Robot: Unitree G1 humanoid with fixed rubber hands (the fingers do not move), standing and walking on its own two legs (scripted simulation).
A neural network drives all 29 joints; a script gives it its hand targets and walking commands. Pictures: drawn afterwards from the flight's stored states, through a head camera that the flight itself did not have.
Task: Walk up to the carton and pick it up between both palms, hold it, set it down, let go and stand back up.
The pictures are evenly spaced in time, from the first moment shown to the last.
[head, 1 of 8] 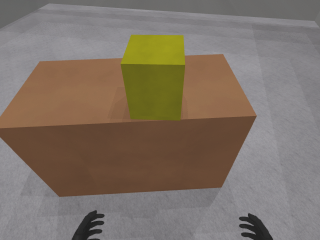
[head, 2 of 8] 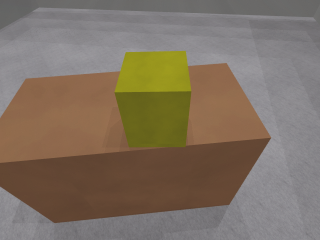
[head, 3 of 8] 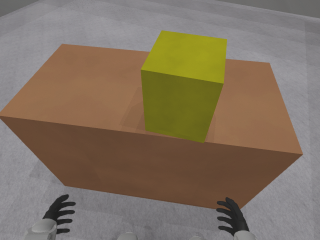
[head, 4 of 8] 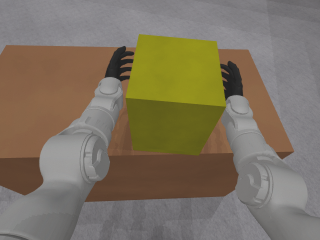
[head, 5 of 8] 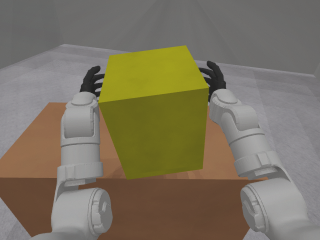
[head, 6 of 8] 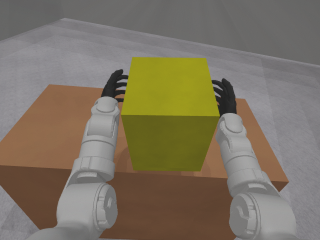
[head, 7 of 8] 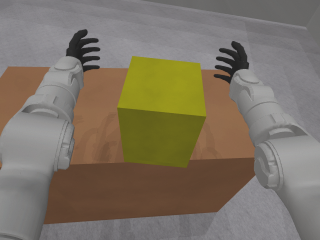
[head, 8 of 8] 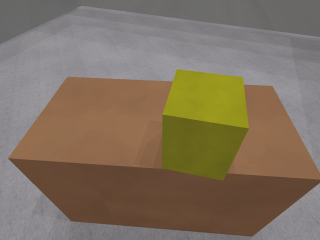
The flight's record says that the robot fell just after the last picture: no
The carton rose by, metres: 0.21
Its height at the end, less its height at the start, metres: +0.00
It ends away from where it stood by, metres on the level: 0.02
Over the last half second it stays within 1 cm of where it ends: yes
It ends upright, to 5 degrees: yes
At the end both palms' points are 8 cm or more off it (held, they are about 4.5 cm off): yes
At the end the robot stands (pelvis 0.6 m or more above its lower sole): yes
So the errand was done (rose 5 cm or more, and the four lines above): yes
